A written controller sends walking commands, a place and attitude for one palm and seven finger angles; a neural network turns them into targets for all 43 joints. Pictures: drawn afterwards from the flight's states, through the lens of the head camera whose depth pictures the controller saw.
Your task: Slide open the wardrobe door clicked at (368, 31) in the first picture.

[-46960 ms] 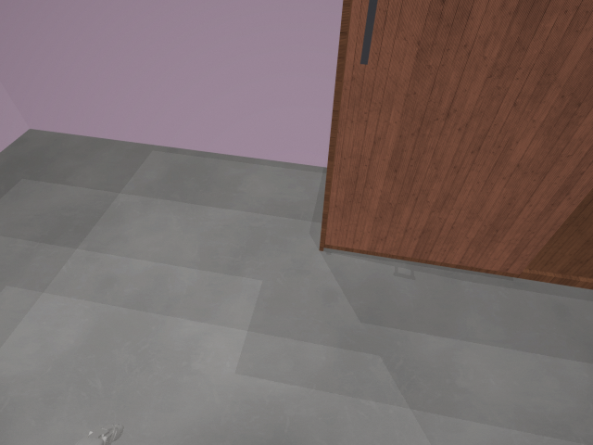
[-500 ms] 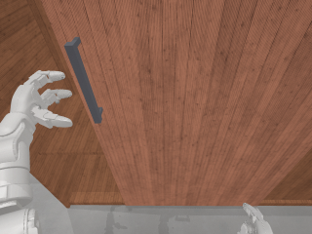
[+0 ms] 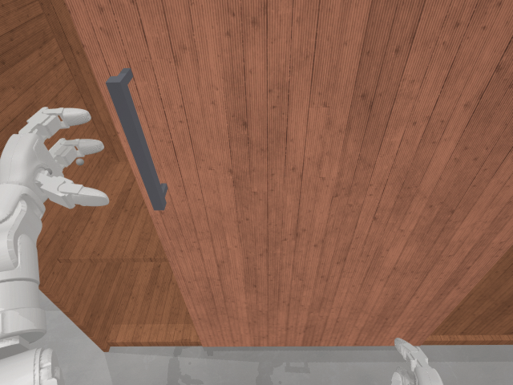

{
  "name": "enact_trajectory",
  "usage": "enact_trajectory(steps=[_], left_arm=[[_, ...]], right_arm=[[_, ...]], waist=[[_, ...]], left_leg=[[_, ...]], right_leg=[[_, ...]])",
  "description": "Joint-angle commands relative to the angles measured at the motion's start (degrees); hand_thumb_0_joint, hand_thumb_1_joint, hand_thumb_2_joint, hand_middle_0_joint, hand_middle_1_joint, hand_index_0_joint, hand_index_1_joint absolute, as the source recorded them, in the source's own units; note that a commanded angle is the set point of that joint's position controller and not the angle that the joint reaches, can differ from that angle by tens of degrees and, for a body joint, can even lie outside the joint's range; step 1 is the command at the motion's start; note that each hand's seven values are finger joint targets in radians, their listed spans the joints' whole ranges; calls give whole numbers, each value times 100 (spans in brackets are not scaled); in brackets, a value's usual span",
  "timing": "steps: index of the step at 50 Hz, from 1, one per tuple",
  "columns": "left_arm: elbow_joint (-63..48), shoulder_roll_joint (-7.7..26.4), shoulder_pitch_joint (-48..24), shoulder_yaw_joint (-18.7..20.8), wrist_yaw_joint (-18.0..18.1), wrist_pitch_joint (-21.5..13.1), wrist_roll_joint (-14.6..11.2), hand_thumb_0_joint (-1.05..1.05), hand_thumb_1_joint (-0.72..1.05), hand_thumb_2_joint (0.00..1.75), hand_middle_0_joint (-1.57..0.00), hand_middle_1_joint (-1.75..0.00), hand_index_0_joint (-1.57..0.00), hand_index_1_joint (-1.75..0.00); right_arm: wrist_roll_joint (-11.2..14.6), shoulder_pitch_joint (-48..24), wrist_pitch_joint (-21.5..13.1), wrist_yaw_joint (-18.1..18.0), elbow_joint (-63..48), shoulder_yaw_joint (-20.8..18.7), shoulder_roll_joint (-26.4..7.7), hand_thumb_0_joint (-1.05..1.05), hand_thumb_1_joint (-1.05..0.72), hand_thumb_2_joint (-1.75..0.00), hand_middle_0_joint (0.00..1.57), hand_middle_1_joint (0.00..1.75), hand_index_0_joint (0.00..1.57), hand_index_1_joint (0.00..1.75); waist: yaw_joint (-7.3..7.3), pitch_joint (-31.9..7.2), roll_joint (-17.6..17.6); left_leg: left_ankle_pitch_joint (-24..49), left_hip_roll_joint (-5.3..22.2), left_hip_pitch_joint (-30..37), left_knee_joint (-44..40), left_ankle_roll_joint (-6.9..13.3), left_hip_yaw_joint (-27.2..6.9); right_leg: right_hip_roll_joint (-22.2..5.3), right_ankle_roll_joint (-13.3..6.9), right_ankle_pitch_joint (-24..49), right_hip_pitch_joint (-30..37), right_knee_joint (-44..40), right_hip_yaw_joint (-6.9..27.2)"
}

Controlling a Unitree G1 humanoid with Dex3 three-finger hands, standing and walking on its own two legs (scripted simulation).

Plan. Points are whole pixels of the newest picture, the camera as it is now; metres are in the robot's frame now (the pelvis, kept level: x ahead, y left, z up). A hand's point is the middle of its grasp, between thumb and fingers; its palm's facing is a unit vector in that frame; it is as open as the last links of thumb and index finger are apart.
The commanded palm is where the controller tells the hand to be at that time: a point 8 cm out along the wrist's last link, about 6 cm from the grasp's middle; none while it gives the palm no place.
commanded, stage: move the hooked fingers beside the handle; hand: left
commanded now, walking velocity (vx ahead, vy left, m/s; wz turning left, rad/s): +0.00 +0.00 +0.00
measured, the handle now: (144, 147) +0.41 +0.20 +0.20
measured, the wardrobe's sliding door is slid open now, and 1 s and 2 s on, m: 0.37 0.37 0.37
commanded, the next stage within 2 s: feel for the door with the fingertips in 1.62 s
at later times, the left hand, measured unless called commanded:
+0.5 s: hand (96, 173) +0.36 +0.26 +0.19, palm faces +0.12 -0.99 -0.05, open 13.9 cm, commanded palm +0.32 +0.30 +0.21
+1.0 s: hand (92, 162) +0.35 +0.25 +0.22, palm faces +0.10 -0.99 -0.04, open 14.0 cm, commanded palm +0.32 +0.30 +0.21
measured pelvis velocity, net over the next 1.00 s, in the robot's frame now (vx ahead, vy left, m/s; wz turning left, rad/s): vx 0.00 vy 0.00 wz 0.01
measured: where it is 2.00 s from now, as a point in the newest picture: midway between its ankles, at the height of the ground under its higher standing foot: outside the picture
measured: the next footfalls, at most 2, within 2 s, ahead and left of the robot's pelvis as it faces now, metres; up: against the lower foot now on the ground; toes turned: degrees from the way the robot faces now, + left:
none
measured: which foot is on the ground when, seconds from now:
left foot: down 0.00-1.00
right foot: down 0.00-1.00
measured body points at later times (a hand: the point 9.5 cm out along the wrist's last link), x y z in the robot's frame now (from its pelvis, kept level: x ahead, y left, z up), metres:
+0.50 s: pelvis -0.01 +0.00 +0.00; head -0.02 -0.03 +0.45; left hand +0.35 +0.31 +0.19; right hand +0.15 -0.25 -0.09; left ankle +0.01 +0.14 -0.74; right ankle -0.05 -0.12 -0.74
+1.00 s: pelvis +0.00 +0.00 +0.00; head -0.02 -0.02 +0.45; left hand +0.33 +0.30 +0.22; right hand +0.16 -0.25 -0.09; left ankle +0.01 +0.14 -0.74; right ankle -0.05 -0.12 -0.74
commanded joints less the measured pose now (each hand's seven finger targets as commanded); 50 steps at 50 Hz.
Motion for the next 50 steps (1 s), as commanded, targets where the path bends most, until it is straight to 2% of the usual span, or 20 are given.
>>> enact_trajectory(steps=[1,3,5,8,12,14,17,20,23,25,28,32,36,37,38,40,43,45,47,50], left_arm=[[-661,1134,-1829,-166,-297,75,-197,0,-50,30,-30,-120,-30,-120],[-684,1214,-2040,-152,-312,38,-235,0,-50,30,-30,-120,-30,-120],[-1198,1181,-2400,-230,-253,-101,-244,0,-50,30,-30,-120,-30,-120],[-2071,1562,-3075,44,23,-522,-180,0,-50,30,-30,-120,-30,-120],[-1836,1814,-2934,413,280,-704,-108,0,-50,30,-30,-120,-30,-120],[-1330,1584,-2624,279,274,-487,-67,0,-50,30,-30,-120,-30,-120],[-65,1551,-1786,278,158,-9,-3,0,-50,30,-30,-120,-30,-120],[-88,1289,-1875,-127,-39,238,-35,0,-50,30,-30,-120,-30,-120],[-752,1622,-2248,144,-65,-114,-107,0,-50,30,-30,-120,-30,-120],[-1715,1767,-2762,285,-53,-508,-166,0,-50,30,-30,-120,-30,-120],[-2191,2114,-2924,641,27,-916,-182,0,-50,30,-30,-120,-30,-120],[-1170,1792,-2302,472,-68,-597,-152,0,-50,30,-30,-120,-30,-120],[-7,1192,-1788,-188,-291,173,-164,0,-50,30,-30,-120,-30,-120],[152,1310,-1689,-68,-291,212,-164,0,-50,30,-30,-120,-30,-120],[-17,1333,-1871,-134,-315,200,-156,0,-50,30,-30,-120,-30,-120],[-853,1427,-2275,-62,-262,-38,-199,0,-50,30,-30,-120,-30,-120],[-2108,2011,-2906,449,-19,-685,-192,0,-50,30,-30,-120,-30,-120],[-2280,1987,-2900,591,84,-944,-217,0,-50,30,-30,-120,-30,-120],[-1970,1886,-2746,540,125,-931,-180,0,-50,30,-30,-120,-30,-120],[-714,1456,-2337,163,36,-360,-123,0,-50,30,-30,-120,-30,-120]], right_arm=[[49,-663,-246,-91,-926,-254,-779,0,-90,-90,20,30,20,30],[48,-632,-230,-116,-881,-290,-825,0,-90,-90,20,30,20,30],[44,-715,-263,-136,-965,-274,-783,0,-90,-90,20,30,20,30],[-32,-727,-336,-138,-930,-240,-726,0,-90,-90,20,30,20,30],[-83,-697,-389,-134,-764,-219,-718,0,-90,-90,20,30,20,30],[-54,-739,-359,-115,-769,-197,-690,0,-90,-90,20,30,20,30],[-11,-648,-209,-92,-705,-229,-788,0,-90,-90,20,30,20,30],[38,-690,-111,-85,-911,-231,-805,0,-90,-90,20,30,20,30],[15,-668,-122,-83,-989,-278,-805,0,-90,-90,20,30,20,30],[-19,-722,-213,-89,-1073,-270,-732,0,-90,-90,20,30,20,30],[-65,-686,-305,-114,-963,-227,-690,0,-90,-90,20,30,20,30],[-21,-613,-361,-128,-750,-247,-741,0,-90,-90,20,30,20,30],[69,-592,-257,-120,-783,-255,-834,0,-90,-90,20,30,20,30],[61,-532,-227,-108,-760,-289,-885,0,-90,-90,20,30,20,30],[64,-559,-218,-103,-823,-299,-894,0,-90,-90,20,30,20,30],[41,-642,-243,-100,-977,-315,-838,0,-90,-90,20,30,20,30],[-38,-676,-318,-93,-1016,-270,-746,0,-90,-90,20,30,20,30],[-59,-692,-399,-97,-968,-229,-677,0,-90,-90,20,30,20,30],[-65,-674,-428,-97,-857,-208,-673,0,-90,-90,20,30,20,30],[-14,-648,-375,-119,-734,-217,-732,0,-90,-90,20,30,20,30]], waist=[[-71,-700,17],[-126,-676,-252],[-130,-958,-10],[-93,-1521,387],[11,-1738,273],[42,-1397,308],[108,-770,-211],[17,-614,-217],[-3,-1061,-338],[-25,-1653,39],[-11,-1928,455],[13,-1295,437],[-78,-325,-91],[-44,-364,-395],[-76,-479,-418],[-64,-1090,-258],[-20,-1845,225],[-2,-1998,445],[23,-1829,475],[-38,-855,188]], left_leg=[[1248,-219,995,-139,368,-31],[1096,-219,982,-126,391,-60],[1128,-226,1171,-116,384,-100],[1391,-243,1530,-79,381,-182],[1676,-218,1621,-78,366,-155],[1571,-242,1369,-132,346,-103],[1180,-228,859,-208,356,-50],[1006,-240,711,-199,359,-13],[1190,-223,918,-128,390,-56],[1516,-246,1351,-53,406,-51],[1780,-259,1575,-16,417,-43],[1611,-241,1353,-58,396,-6],[876,-244,715,-182,374,-27],[864,-244,673,-152,389,-43],[920,-238,690,-141,395,-45],[1149,-259,991,-75,404,-59],[1566,-262,1461,-18,410,-104],[1814,-243,1662,-3,384,-107],[1785,-233,1599,-15,376,-83],[1236,-231,1086,-138,360,-54]], right_leg=[[167,-69,2129,-735,-381,-239],[176,-53,1970,-831,-444,-232],[168,-81,1855,-799,-399,-216],[171,-132,1943,-611,-346,-193],[177,-137,2211,-340,-297,-203],[145,-125,2233,-358,-300,-204],[149,-91,2002,-505,-397,-228],[115,-44,1940,-672,-409,-208],[147,-62,2086,-531,-374,-185],[163,-91,2344,-343,-301,-147],[181,-109,2557,-165,-268,-119],[176,-112,2439,-374,-351,-165],[149,-33,1786,-917,-475,-216],[156,-35,1773,-879,-498,-222],[145,-20,1840,-883,-461,-209],[143,-46,2013,-686,-373,-184],[175,-104,2264,-362,-274,-151],[189,-133,2422,-247,-210,-172],[189,-127,2410,-259,-238,-186],[158,-83,2058,-646,-354,-215]])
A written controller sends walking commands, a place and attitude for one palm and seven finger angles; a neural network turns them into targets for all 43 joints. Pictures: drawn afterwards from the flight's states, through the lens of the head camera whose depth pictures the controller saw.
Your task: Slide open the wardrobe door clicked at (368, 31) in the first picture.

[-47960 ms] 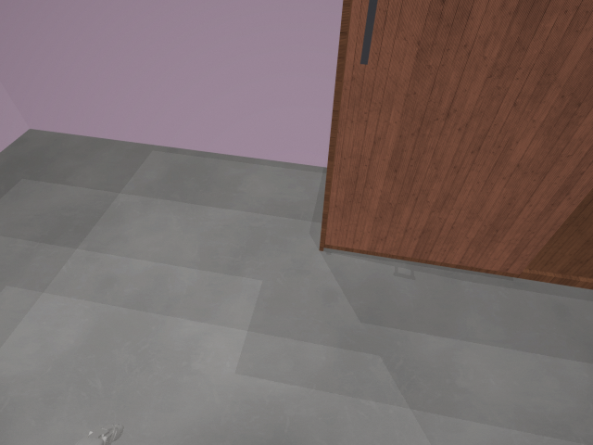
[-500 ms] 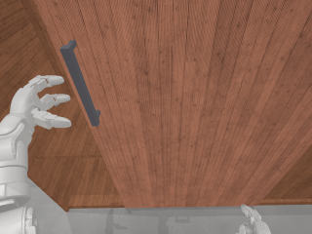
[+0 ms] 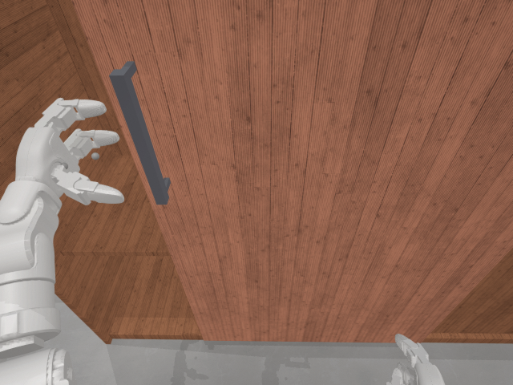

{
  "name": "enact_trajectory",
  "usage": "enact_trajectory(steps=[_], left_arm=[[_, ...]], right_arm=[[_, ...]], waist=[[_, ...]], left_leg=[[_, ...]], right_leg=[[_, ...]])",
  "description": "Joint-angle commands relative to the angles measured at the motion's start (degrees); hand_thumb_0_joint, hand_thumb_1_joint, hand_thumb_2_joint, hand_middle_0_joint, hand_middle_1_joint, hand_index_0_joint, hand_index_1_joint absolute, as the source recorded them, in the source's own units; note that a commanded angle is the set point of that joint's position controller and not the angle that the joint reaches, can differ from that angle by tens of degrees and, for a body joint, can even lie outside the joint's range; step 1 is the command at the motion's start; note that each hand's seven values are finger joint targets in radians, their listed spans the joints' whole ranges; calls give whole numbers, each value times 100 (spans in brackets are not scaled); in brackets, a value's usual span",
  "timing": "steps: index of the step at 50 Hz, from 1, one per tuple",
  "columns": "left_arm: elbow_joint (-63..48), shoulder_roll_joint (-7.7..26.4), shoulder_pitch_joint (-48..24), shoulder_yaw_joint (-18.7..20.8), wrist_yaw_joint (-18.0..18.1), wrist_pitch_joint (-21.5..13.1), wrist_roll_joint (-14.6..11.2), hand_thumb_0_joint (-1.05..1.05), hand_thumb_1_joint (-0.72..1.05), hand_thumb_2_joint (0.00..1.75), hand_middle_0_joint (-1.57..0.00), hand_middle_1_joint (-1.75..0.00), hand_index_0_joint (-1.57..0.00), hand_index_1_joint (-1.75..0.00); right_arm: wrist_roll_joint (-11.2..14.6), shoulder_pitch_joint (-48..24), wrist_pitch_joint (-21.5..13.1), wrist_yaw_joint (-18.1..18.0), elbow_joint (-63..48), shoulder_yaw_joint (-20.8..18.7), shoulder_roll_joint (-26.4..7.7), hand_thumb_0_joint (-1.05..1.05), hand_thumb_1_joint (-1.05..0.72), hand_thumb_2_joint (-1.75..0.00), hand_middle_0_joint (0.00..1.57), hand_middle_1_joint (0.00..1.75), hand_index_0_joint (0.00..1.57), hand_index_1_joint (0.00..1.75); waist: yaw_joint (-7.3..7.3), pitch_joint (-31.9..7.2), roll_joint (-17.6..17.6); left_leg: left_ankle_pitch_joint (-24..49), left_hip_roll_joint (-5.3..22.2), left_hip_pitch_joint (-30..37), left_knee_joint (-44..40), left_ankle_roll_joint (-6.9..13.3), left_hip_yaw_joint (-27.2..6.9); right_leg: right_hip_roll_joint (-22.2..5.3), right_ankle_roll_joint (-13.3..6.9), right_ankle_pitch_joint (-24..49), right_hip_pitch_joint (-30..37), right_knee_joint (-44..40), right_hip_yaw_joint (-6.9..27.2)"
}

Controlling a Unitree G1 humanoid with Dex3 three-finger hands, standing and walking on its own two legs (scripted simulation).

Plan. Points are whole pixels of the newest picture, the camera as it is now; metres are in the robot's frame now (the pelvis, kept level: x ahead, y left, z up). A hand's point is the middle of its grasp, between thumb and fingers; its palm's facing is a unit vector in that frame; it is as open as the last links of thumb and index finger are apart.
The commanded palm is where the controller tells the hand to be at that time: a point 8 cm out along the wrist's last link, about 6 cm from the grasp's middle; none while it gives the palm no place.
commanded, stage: move the hooked fingers beside the handle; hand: left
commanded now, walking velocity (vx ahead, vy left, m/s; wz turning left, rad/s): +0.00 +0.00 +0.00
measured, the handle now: (147, 141) +0.42 +0.20 +0.20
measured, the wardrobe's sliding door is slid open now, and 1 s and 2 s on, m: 0.37 0.37 0.37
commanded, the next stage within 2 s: feel for the door with the fingertips in 0.62 s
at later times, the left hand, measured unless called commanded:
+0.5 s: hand (103, 156) +0.37 +0.25 +0.20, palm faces +0.08 -1.00 -0.02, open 13.8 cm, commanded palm +0.33 +0.29 +0.21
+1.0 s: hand (118, 161) +0.36 +0.22 +0.21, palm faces +0.06 -1.00 -0.03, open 13.9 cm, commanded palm +0.33 +0.27 +0.21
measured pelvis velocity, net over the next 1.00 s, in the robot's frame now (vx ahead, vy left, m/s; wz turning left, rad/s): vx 0.00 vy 0.00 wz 0.00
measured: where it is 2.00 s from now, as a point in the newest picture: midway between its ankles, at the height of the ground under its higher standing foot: outside the picture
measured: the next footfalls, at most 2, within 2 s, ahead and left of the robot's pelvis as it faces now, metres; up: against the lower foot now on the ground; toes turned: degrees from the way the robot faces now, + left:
none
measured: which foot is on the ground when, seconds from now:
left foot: down 0.00-1.00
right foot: down 0.00-1.00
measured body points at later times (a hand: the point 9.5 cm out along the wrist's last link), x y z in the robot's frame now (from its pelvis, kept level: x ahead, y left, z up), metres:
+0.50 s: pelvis +0.00 +0.00 +0.00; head -0.01 -0.02 +0.45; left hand +0.36 +0.30 +0.21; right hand +0.16 -0.24 -0.09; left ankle +0.02 +0.14 -0.73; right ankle -0.05 -0.12 -0.73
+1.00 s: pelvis +0.00 +0.00 +0.00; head -0.02 -0.03 +0.45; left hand +0.35 +0.27 +0.21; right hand +0.17 -0.25 -0.09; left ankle +0.02 +0.14 -0.73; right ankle -0.05 -0.12 -0.73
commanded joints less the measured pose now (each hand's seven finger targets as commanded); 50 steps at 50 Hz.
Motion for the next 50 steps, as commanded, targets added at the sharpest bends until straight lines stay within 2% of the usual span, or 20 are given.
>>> enact_trajectory(steps=[1,3,5,10,13,16,17,18,20,22,25,28,31,32,37,40,44,47,48,50], left_arm=[[79,1753,-1982,342,-62,188,-49,0,-50,30,-30,-120,-30,-120],[436,1732,-1566,268,-160,487,-4,0,-50,30,-30,-120,-30,-120],[169,1781,-1695,233,-244,570,-17,0,-50,30,-30,-120,-30,-120],[-1847,2074,-2861,477,-152,-354,-169,0,-50,30,-30,-120,-30,-120],[-2158,2106,-3064,567,-19,-683,-159,0,-50,30,-30,-120,-30,-120],[-1154,1591,-2726,185,-6,-292,-128,0,-50,30,-30,-120,-30,-120],[-648,1697,-2364,293,16,-96,-62,0,-50,30,-30,-120,-30,-120],[-275,1381,-2174,-25,-16,156,-39,0,-50,30,-30,-120,-30,-120],[264,1326,-2024,-161,-44,551,-7,0,-50,30,-30,-120,-30,-120],[399,1602,-1870,85,-11,635,19,0,-50,30,-30,-120,-30,-120],[-884,1832,-2444,295,66,203,-11,0,-50,30,-30,-120,-30,-120],[-1252,1813,-2349,331,131,-151,13,0,-50,30,-30,-120,-30,-120],[-1281,1788,-2788,321,40,-247,-103,0,-50,30,-30,-120,-30,-120],[-1188,1956,-2649,468,51,-242,-82,0,-50,30,-30,-120,-30,-120],[-727,1620,-2479,93,28,95,22,0,-50,30,-30,-120,-30,-120],[-1041,1336,-2360,-92,28,175,-72,0,-50,30,-30,-120,-30,-120],[-1433,1499,-2073,255,141,82,-168,0,-50,30,-30,-120,-30,-120],[-1453,1576,-1783,413,277,76,-138,0,-50,30,-30,-120,-30,-120],[-1573,1257,-1931,119,309,102,-128,0,-50,30,-30,-120,-30,-120],[-1507,1213,-2048,56,396,233,-80,0,-50,30,-30,-120,-30,-120]], right_arm=[[32,-552,-229,-82,-764,-225,-761,0,-90,-90,20,30,20,30],[56,-499,-112,-56,-841,-251,-833,0,-90,-90,20,30,20,30],[72,-552,-65,-44,-986,-275,-842,0,-90,-90,20,30,20,30],[6,-658,-177,-54,-1142,-247,-687,0,-90,-90,20,30,20,30],[-48,-601,-308,-87,-979,-217,-655,0,-90,-90,20,30,20,30],[-4,-622,-345,-105,-807,-207,-675,0,-90,-90,20,30,20,30],[13,-556,-290,-105,-712,-236,-739,0,-90,-90,20,30,20,30],[35,-575,-239,-106,-733,-223,-739,0,-90,-90,20,30,20,30],[68,-548,-147,-93,-749,-236,-810,0,-90,-90,20,30,20,30],[53,-514,-69,-64,-786,-274,-871,0,-90,-90,20,30,20,30],[12,-598,-88,-38,-1058,-301,-761,0,-90,-90,20,30,20,30],[-7,-565,-93,6,-1041,-286,-705,0,-90,-90,20,30,20,30],[4,-615,-148,-46,-960,-257,-709,0,-90,-90,20,30,20,30],[-2,-592,-149,-56,-920,-257,-731,0,-90,-90,20,30,20,30],[28,-603,-116,-82,-864,-238,-727,0,-90,-90,20,30,20,30],[29,-676,-150,-56,-984,-250,-706,0,-90,-90,20,30,20,30],[-4,-715,-153,-23,-1018,-278,-693,0,-90,-90,20,30,20,30],[-4,-787,-131,7,-986,-271,-684,0,-90,-90,20,30,20,30],[5,-818,-115,11,-1007,-253,-644,0,-90,-90,20,30,20,30],[11,-854,-102,11,-980,-244,-636,0,-90,-90,20,30,20,30]], waist=[[-36,-637,39],[18,-558,-294],[-1,-827,-342],[-87,-1870,220],[-106,-2011,708],[-126,-1236,571],[-67,-1024,270],[-90,-711,244],[-102,-446,-166],[-13,-602,-426],[1,-1571,-230],[-16,-1748,28],[-102,-1620,216],[-43,-1572,123],[-88,-970,288],[-66,-1217,126],[45,-1637,-81],[128,-1505,-209],[49,-1346,-154],[15,-1133,17]], left_leg=[[947,-222,916,-234,368,13],[957,-234,697,-242,382,33],[1059,-236,763,-180,384,40],[1610,-241,1545,-55,409,-21],[1807,-228,1862,-44,395,-68],[1345,-224,1507,-165,360,-63],[1171,-213,1293,-197,367,-45],[1012,-225,1080,-237,368,-24],[668,-215,777,-302,356,-52],[752,-210,731,-253,375,-47],[1355,-233,1172,-131,398,-32],[1597,-229,1357,-60,409,-3],[1468,-229,1457,-90,394,-6],[1499,-227,1411,-84,413,-13],[1172,-234,1179,-163,397,7],[1305,-236,1282,-154,393,-49],[1645,-247,1394,-99,401,-16],[1650,-240,1268,-99,399,49],[1563,-244,1236,-143,396,59],[1363,-244,1199,-139,389,74]], right_leg=[[147,-50,1821,-741,-467,-147],[126,-32,1906,-674,-474,-160],[116,-18,2028,-626,-427,-155],[183,-99,2360,-321,-305,-119],[203,-135,2358,-346,-296,-131],[178,-114,1999,-614,-398,-167],[181,-108,1848,-625,-458,-184],[156,-84,1758,-770,-467,-176],[139,-41,1422,-933,-520,-199],[141,-49,1492,-809,-521,-191],[133,-72,2125,-398,-337,-137],[163,-87,2386,-328,-281,-120],[171,-93,2272,-394,-319,-117],[176,-101,2289,-348,-346,-120],[158,-95,1944,-616,-453,-131],[156,-99,2087,-532,-388,-166],[156,-85,2528,-241,-304,-160],[153,-61,2601,-183,-302,-152],[145,-49,2516,-285,-306,-166],[140,-36,2284,-470,-362,-134]])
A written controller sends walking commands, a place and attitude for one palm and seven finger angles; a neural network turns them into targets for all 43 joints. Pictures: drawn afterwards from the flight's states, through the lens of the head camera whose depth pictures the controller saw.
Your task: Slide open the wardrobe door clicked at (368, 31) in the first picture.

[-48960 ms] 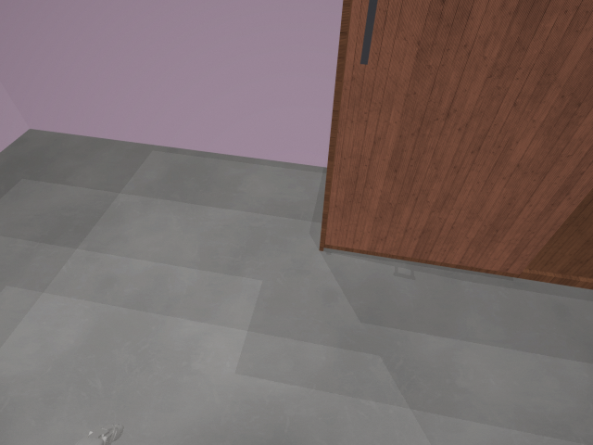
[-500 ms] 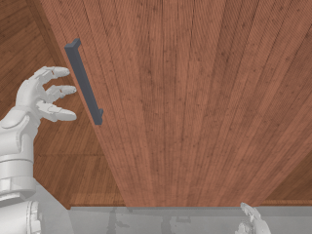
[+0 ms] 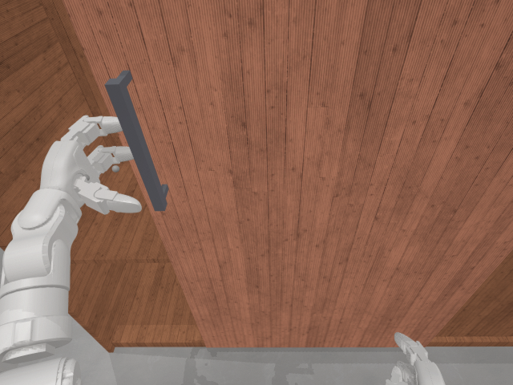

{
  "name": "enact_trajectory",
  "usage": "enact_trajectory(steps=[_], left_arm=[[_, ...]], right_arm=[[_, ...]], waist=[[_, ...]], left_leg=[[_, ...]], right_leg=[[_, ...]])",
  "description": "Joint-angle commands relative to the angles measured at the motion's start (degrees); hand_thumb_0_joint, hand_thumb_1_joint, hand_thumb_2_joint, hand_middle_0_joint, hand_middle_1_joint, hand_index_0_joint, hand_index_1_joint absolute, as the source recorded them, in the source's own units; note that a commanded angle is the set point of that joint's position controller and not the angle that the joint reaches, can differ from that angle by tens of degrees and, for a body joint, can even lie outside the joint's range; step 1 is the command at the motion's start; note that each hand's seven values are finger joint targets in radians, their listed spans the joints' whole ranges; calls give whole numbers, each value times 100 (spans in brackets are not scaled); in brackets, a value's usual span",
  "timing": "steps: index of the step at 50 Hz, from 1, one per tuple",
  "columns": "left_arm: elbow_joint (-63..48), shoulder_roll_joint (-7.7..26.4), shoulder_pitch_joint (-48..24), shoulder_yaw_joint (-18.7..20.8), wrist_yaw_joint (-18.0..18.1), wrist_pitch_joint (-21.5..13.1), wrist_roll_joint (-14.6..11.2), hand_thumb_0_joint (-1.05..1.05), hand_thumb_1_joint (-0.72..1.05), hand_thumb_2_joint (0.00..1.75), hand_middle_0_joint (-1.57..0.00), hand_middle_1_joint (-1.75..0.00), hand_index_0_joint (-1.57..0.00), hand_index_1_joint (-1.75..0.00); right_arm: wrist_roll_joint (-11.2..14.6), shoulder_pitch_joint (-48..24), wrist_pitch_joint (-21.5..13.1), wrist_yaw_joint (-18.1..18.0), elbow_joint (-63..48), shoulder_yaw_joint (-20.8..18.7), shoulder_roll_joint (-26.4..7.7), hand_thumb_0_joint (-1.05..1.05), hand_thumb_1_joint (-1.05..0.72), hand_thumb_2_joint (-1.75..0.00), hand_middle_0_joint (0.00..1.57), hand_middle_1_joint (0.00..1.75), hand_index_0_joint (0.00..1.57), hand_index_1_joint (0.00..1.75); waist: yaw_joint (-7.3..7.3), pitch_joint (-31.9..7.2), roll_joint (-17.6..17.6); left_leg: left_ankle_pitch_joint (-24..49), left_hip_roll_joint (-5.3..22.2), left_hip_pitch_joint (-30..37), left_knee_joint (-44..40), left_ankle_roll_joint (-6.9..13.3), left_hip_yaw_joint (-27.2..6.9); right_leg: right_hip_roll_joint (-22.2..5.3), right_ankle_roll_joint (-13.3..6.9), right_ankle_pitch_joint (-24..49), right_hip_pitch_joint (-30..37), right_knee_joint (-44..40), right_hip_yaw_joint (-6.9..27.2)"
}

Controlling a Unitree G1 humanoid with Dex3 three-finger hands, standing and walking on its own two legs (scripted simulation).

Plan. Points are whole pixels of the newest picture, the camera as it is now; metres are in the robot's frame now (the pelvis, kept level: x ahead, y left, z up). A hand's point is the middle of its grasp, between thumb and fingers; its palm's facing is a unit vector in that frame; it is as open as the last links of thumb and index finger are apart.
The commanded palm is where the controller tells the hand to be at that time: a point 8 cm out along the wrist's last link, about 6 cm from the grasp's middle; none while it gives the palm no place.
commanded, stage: feel for the door with the fingertips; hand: left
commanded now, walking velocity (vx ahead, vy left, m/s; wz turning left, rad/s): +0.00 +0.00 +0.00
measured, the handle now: (144, 148) +0.41 +0.20 +0.20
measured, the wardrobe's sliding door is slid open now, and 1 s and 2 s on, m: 0.37 0.37 0.37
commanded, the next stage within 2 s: slide the fingers in behind the handle in 0.28 s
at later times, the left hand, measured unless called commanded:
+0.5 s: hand (120, 159) +0.36 +0.21 +0.21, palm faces +0.08 -1.00 -0.03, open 13.7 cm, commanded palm +0.33 +0.27 +0.21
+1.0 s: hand (127, 165) +0.36 +0.21 +0.21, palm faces +0.08 -1.00 -0.03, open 14.0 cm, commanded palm +0.33 +0.25 +0.21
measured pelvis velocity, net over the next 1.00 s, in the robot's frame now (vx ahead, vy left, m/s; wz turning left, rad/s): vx -0.01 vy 0.00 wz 0.00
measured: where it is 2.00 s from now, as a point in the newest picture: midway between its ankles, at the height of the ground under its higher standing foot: outside the picture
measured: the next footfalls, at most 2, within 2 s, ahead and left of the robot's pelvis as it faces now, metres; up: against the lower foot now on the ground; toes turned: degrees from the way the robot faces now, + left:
none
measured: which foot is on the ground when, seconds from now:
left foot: down 0.00-1.00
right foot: down 0.00-1.00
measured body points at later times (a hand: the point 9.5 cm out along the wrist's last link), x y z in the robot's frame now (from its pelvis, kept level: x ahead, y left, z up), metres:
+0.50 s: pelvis -0.01 +0.00 +0.00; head -0.03 -0.03 +0.45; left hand +0.35 +0.27 +0.22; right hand +0.15 -0.25 -0.09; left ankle +0.01 +0.14 -0.73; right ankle -0.06 -0.12 -0.73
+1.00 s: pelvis -0.01 +0.00 +0.00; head -0.03 -0.02 +0.45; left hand +0.35 +0.26 +0.21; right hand +0.16 -0.24 -0.09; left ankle +0.01 +0.14 -0.73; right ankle -0.06 -0.12 -0.73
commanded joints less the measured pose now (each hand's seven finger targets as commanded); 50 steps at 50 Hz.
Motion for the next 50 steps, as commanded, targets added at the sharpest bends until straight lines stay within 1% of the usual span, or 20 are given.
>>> enact_trajectory(steps=[1,2,7,10,13,16,18,22,24,27,31,32,34,37,38,41,42,46,47,50], left_arm=[[-1263,1502,-2372,386,199,-241,3,0,-50,30,-30,-120,-30,-120],[-1339,1451,-2426,316,239,-234,41,0,-50,30,-30,-120,-30,-120],[-1642,1327,-2692,153,311,-245,95,0,-50,30,-30,-120,-30,-120],[-1365,1313,-2805,159,315,-218,47,0,-50,30,-30,-120,-30,-120],[-703,1590,-2557,433,308,-138,42,0,-50,30,-30,-120,-30,-120],[-592,1581,-2924,281,273,-104,121,0,-50,30,-30,-120,-30,-120],[-599,1585,-2840,263,254,-170,166,0,-50,30,-30,-120,-30,-120],[-428,1563,-2722,296,206,-223,105,0,-50,30,-30,-120,-30,-120],[-629,1369,-2594,175,185,-240,66,0,-50,30,-30,-120,-30,-120],[-581,1570,-2596,314,208,-268,72,0,-50,30,-30,-120,-30,-120],[-774,1576,-2977,242,223,-328,93,0,-50,30,-30,-120,-30,-120],[-851,1599,-2877,273,252,-373,117,0,-50,30,-30,-120,-30,-120],[-1093,1316,-2864,78,260,-390,103,0,-50,30,-30,-120,-30,-120],[-1018,1465,-2516,286,292,-356,73,0,-50,30,-30,-120,-30,-120],[-1078,1237,-2492,124,287,-328,31,0,-50,30,-30,-120,-30,-120],[-1184,1262,-2718,118,340,-279,42,0,-50,30,-30,-120,-30,-120],[-1118,1372,-2578,241,387,-278,59,0,-50,30,-30,-120,-30,-120],[-1374,1294,-2666,203,460,-255,88,0,-50,30,-30,-120,-30,-120],[-1449,1375,-2554,298,490,-290,104,0,-50,30,-30,-120,-30,-120],[-1490,1066,-2615,42,462,-225,75,0,-50,30,-30,-120,-30,-120]], right_arm=[[-17,-781,-253,-61,-908,-196,-648,0,-90,-90,20,30,20,30],[-25,-801,-240,-61,-891,-203,-658,0,-90,-90,20,30,20,30],[-36,-869,-213,-90,-891,-183,-616,0,-90,-90,20,30,20,30],[-57,-837,-197,-118,-832,-180,-632,0,-90,-90,20,30,20,30],[-55,-785,-123,-132,-750,-184,-681,0,-90,-90,20,30,20,30],[-41,-748,-97,-120,-771,-186,-670,0,-90,-90,20,30,20,30],[-40,-719,-78,-103,-799,-206,-671,0,-90,-90,20,30,20,30],[-24,-672,-63,-91,-796,-232,-696,0,-90,-90,20,30,20,30],[-17,-713,-89,-75,-898,-231,-665,0,-90,-90,20,30,20,30],[-16,-680,-75,-82,-842,-244,-713,0,-90,-90,20,30,20,30],[-13,-675,-106,-104,-847,-229,-695,0,-90,-90,20,30,20,30],[-23,-683,-111,-99,-839,-240,-701,0,-90,-90,20,30,20,30],[-25,-694,-155,-87,-904,-234,-651,0,-90,-90,20,30,20,30],[-32,-707,-156,-77,-841,-241,-686,0,-90,-90,20,30,20,30],[-33,-731,-160,-75,-888,-223,-655,0,-90,-90,20,30,20,30],[-29,-772,-183,-76,-867,-211,-651,0,-90,-90,20,30,20,30],[-40,-787,-173,-78,-841,-222,-665,0,-90,-90,20,30,20,30],[-52,-829,-173,-66,-876,-201,-617,0,-90,-90,20,30,20,30],[-70,-825,-164,-54,-872,-205,-628,0,-90,-90,20,30,20,30],[-61,-864,-167,-53,-899,-196,-592,0,-90,-90,20,30,20,30]], waist=[[2,-963,-21],[2,-928,-191],[-28,-1170,141],[-65,-1196,-150],[6,-1005,-520],[-50,-1022,-176],[-38,-1110,-135],[-33,-1055,-241],[-6,-1137,-231],[-3,-1030,-349],[-76,-1020,-149],[-25,-1065,-110],[-37,-1216,-12],[31,-1260,-140],[15,-1199,-169],[-27,-1121,-195],[26,-1045,-273],[6,-1181,-85],[64,-1230,-83],[-18,-1243,-192]], left_leg=[[1286,-218,1121,-122,378,19],[1306,-205,1151,-112,409,18],[1433,-211,1383,-87,390,-5],[1353,-225,1347,-114,389,-16],[1224,-244,1056,-140,408,18],[1217,-247,1088,-125,388,29],[1337,-241,1104,-111,400,41],[1297,-227,1070,-94,400,34],[1318,-245,1089,-101,399,29],[1165,-228,1036,-127,414,34],[1060,-226,1119,-166,411,2],[1087,-218,1127,-147,415,6],[1233,-226,1269,-146,408,-15],[1289,-206,1249,-139,407,-2],[1257,-219,1193,-167,401,-5],[1159,-209,1219,-188,392,-5],[1136,-200,1170,-176,409,-2],[1299,-215,1269,-166,390,25],[1413,-206,1270,-150,394,25],[1399,-212,1317,-154,386,26]], right_leg=[[165,-48,2182,-514,-403,-169],[175,-49,2194,-508,-439,-165],[176,-91,2235,-455,-402,-149],[169,-66,2234,-435,-407,-151],[150,-27,2245,-381,-459,-120],[130,-39,2194,-449,-440,-106],[132,-48,2318,-377,-426,-106],[158,-53,2282,-395,-451,-122],[153,-50,2327,-368,-408,-136],[168,-39,2126,-414,-476,-125],[173,-54,1907,-530,-485,-106],[177,-66,1897,-482,-490,-111],[176,-81,2022,-454,-434,-135],[193,-87,2107,-342,-453,-144],[181,-76,2118,-350,-431,-158],[190,-64,1990,-446,-454,-162],[197,-62,1950,-448,-490,-149],[178,-70,2130,-367,-437,-133],[182,-83,2245,-275,-430,-144],[179,-65,2278,-319,-415,-157]])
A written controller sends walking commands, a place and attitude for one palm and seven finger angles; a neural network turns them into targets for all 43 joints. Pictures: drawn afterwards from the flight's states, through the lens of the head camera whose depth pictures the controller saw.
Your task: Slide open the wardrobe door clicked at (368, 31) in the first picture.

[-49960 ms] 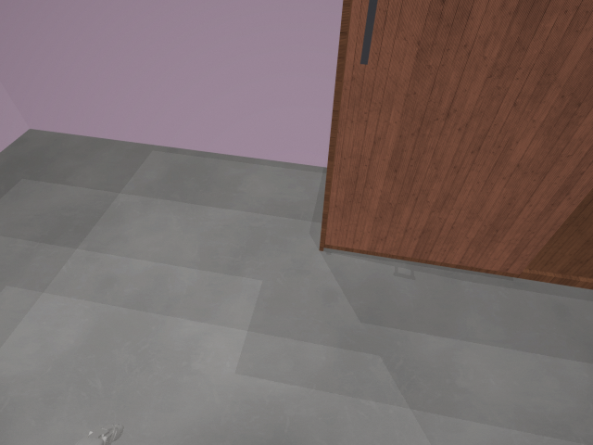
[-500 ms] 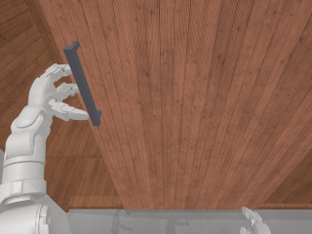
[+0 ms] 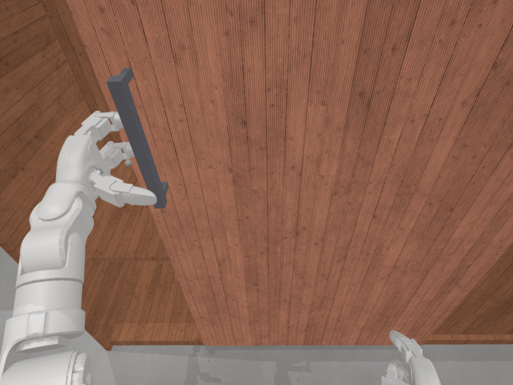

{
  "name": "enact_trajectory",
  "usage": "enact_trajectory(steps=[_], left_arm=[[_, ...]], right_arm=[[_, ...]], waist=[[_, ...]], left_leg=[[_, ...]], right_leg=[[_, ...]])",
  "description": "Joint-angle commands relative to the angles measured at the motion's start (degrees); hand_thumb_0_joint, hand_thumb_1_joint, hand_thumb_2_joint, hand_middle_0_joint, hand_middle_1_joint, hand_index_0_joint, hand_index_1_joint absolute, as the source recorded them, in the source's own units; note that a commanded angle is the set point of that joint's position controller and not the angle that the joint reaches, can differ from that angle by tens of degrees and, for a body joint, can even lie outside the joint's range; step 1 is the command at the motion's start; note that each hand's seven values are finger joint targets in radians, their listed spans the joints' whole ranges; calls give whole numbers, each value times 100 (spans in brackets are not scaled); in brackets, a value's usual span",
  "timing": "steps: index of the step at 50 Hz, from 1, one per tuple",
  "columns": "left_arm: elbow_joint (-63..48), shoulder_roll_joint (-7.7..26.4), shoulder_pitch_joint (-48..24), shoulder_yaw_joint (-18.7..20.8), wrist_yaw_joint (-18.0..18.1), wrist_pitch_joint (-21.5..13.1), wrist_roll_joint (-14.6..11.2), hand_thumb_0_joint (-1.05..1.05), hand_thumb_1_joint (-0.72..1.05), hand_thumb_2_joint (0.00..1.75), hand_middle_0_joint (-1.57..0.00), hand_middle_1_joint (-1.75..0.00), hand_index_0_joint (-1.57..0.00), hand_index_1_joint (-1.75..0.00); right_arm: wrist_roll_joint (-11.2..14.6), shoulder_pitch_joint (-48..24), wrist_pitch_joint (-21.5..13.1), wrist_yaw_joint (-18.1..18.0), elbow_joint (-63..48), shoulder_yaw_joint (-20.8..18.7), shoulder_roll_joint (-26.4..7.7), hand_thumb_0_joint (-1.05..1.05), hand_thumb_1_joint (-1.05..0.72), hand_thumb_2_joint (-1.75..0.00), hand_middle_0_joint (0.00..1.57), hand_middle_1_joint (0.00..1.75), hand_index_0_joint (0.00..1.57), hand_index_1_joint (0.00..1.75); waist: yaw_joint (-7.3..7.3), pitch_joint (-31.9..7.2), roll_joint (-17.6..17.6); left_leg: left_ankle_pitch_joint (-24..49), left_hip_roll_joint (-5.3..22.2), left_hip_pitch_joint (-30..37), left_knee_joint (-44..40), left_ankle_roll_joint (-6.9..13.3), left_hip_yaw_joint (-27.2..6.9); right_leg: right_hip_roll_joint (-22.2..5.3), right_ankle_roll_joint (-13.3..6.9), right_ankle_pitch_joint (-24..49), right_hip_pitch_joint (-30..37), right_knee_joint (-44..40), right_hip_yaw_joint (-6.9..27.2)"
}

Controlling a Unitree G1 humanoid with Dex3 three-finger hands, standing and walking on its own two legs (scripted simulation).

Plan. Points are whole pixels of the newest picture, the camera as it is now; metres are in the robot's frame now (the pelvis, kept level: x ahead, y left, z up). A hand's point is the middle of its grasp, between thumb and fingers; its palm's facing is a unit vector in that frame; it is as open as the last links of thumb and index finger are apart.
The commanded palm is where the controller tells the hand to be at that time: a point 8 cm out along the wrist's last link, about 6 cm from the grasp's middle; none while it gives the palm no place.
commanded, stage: slide the fingers in behind the handle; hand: left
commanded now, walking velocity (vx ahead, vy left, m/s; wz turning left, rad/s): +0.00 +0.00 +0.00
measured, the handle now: (145, 145) +0.42 +0.20 +0.20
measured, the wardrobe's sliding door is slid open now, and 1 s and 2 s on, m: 0.37 0.37 0.37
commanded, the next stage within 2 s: grip the handle and tug to test in 1.20 s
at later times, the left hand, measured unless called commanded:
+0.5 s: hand (140, 162) +0.37 +0.19 +0.20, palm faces +0.09 -1.00 -0.03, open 14.0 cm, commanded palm +0.34 +0.23 +0.21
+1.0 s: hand (153, 162) +0.37 +0.17 +0.21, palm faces +0.09 -1.00 -0.02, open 14.1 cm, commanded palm +0.34 +0.21 +0.21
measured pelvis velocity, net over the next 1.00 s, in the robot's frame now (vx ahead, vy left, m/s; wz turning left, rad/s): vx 0.01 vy -0.01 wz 0.01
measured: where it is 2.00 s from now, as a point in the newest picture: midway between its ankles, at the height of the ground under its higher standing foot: outside the picture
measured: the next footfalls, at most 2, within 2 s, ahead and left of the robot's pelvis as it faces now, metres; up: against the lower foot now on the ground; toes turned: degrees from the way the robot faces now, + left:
none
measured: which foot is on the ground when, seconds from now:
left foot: down 0.00-1.00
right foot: down 0.00-1.00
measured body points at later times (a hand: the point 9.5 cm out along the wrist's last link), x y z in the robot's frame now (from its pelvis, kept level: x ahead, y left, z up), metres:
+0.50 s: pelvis +0.00 +0.00 +0.00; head -0.02 -0.02 +0.45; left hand +0.36 +0.24 +0.21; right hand +0.18 -0.23 -0.09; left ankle +0.02 +0.14 -0.74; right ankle -0.05 -0.12 -0.74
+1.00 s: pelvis +0.01 -0.01 +0.00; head -0.02 -0.03 +0.45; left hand +0.35 +0.22 +0.21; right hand +0.19 -0.24 -0.09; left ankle +0.02 +0.14 -0.74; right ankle -0.05 -0.12 -0.74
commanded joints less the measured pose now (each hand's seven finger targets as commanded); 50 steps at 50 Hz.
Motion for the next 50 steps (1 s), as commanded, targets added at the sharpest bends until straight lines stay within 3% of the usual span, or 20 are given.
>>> enact_trajectory(steps=[1,6,9,12,15,17,20,22,25,27,29,32,34,36,41,42,44,46,47,50], left_arm=[[-1307,1306,-2259,385,-12,-346,-114,0,-50,30,-30,-120,-30,-120],[-1498,962,-2296,68,-6,-226,-104,0,-50,30,-30,-120,-30,-120],[-1650,1109,-2281,231,66,-210,-111,0,-50,30,-30,-120,-30,-120],[-1649,1146,-2345,253,158,-206,-74,0,-50,30,-30,-120,-30,-120],[-1737,938,-2505,58,225,-188,-51,0,-50,30,-30,-120,-30,-120],[-1515,1205,-2316,315,272,-174,-39,0,-50,30,-30,-120,-30,-120],[-1698,829,-2565,-55,267,-162,-17,0,-50,30,-30,-120,-30,-120],[-1517,1009,-2288,170,295,-142,-19,0,-50,30,-30,-120,-30,-120],[-1770,537,-2544,-297,257,-149,-46,0,-50,30,-30,-120,-30,-120],[-1758,659,-2401,-165,300,-165,-38,0,-50,30,-30,-120,-30,-120],[-1924,517,-2329,-254,331,-149,-41,0,-50,30,-30,-120,-30,-120],[-1649,943,-2197,162,456,-74,-16,0,-50,30,-30,-120,-30,-120],[-1880,616,-2292,-134,508,-35,34,0,-50,30,-30,-120,-30,-120],[-1851,610,-2456,-216,524,-25,79,0,-50,30,-30,-120,-30,-120],[-2013,523,-2312,-232,491,-35,25,0,-50,30,-30,-120,-30,-120],[-1904,670,-2234,-92,513,-49,33,0,-50,30,-30,-120,-30,-120],[-1976,405,-2468,-392,473,-48,33,0,-50,30,-30,-120,-30,-120],[-1949,507,-2465,-278,480,-57,26,0,-50,30,-30,-120,-30,-120],[-1872,690,-2272,-111,497,-67,56,0,-50,30,-30,-120,-30,-120],[-2056,346,-2490,-462,468,-76,64,0,-50,30,-30,-120,-30,-120]], right_arm=[[-15,-770,-282,-63,-935,-225,-669,0,-90,-90,20,30,20,30],[-14,-836,-258,-47,-969,-215,-637,0,-90,-90,20,30,20,30],[-30,-852,-230,-50,-966,-227,-655,0,-90,-90,20,30,20,30],[-35,-901,-189,-61,-920,-214,-646,0,-90,-90,20,30,20,30],[-35,-923,-184,-52,-924,-199,-609,0,-90,-90,20,30,20,30],[-54,-897,-147,-61,-874,-211,-659,0,-90,-90,20,30,20,30],[-43,-925,-143,-50,-931,-205,-603,0,-90,-90,20,30,20,30],[-57,-894,-122,-43,-889,-215,-637,0,-90,-90,20,30,20,30],[-31,-940,-137,-37,-941,-210,-588,0,-90,-90,20,30,20,30],[-45,-937,-140,-32,-914,-217,-615,0,-90,-90,20,30,20,30],[-51,-944,-144,-24,-960,-214,-583,0,-90,-90,20,30,20,30],[-67,-954,-75,-26,-867,-217,-642,0,-90,-90,20,30,20,30],[-64,-1006,-64,-8,-959,-200,-564,0,-90,-90,20,30,20,30],[-60,-990,-55,-3,-922,-194,-575,0,-90,-90,20,30,20,30],[-69,-1036,-51,-3,-966,-192,-559,0,-90,-90,20,30,20,30],[-68,-1017,-34,-12,-919,-205,-591,0,-90,-90,20,30,20,30],[-63,-1019,-43,-11,-947,-189,-555,0,-90,-90,20,30,20,30],[-79,-992,-62,-13,-934,-201,-578,0,-90,-90,20,30,20,30],[-68,-1019,-41,-16,-919,-212,-599,0,-90,-90,20,30,20,30],[-60,-1027,-46,-6,-952,-200,-543,0,-90,-90,20,30,20,30]], waist=[[15,-1238,-167],[7,-1244,6],[25,-1312,-257],[33,-1257,-141],[-19,-1225,-50],[47,-1187,-261],[-22,-1320,-62],[47,-1341,-124],[-66,-1287,-126],[-1,-1295,-204],[9,-1405,-190],[95,-1246,-405],[59,-1236,-255],[-2,-1136,-213],[29,-1314,-106],[44,-1253,-273],[-24,-1225,-227],[-12,-1287,-365],[56,-1248,-248],[-30,-1331,-124]], left_leg=[[1305,-214,1213,-122,382,15],[1365,-232,1285,-108,370,-12],[1418,-231,1255,-113,389,-15],[1396,-224,1277,-107,380,13],[1375,-234,1309,-110,370,-8],[1361,-221,1220,-122,380,-7],[1429,-233,1339,-114,372,0],[1455,-225,1304,-105,374,8],[1476,-225,1366,-96,373,3],[1442,-216,1352,-101,378,-15],[1535,-236,1383,-100,375,-18],[1411,-224,1213,-145,373,7],[1400,-233,1243,-159,377,48],[1316,-232,1245,-148,377,44],[1457,-250,1355,-114,375,48],[1433,-228,1303,-121,382,48],[1393,-241,1321,-125,380,35],[1415,-243,1336,-126,389,17],[1399,-233,1297,-123,389,44],[1464,-257,1399,-98,379,57]], right_leg=[[168,-58,2181,-420,-399,-178],[156,-77,2202,-465,-372,-198],[155,-64,2293,-364,-384,-198],[158,-62,2226,-392,-403,-185],[155,-71,2166,-448,-398,-183],[168,-65,2169,-375,-423,-188],[149,-73,2230,-388,-384,-181],[158,-76,2283,-311,-405,-177],[160,-69,2324,-404,-380,-202],[171,-72,2265,-385,-399,-208],[163,-76,2359,-332,-346,-221],[168,-55,2254,-286,-405,-203],[148,-47,2211,-322,-399,-195],[157,-50,2122,-415,-422,-185],[157,-65,2341,-318,-387,-174],[171,-59,2316,-293,-421,-186],[163,-55,2286,-362,-398,-193],[166,-52,2306,-334,-393,-193],[173,-58,2270,-320,-419,-176],[156,-57,2368,-345,-374,-184]])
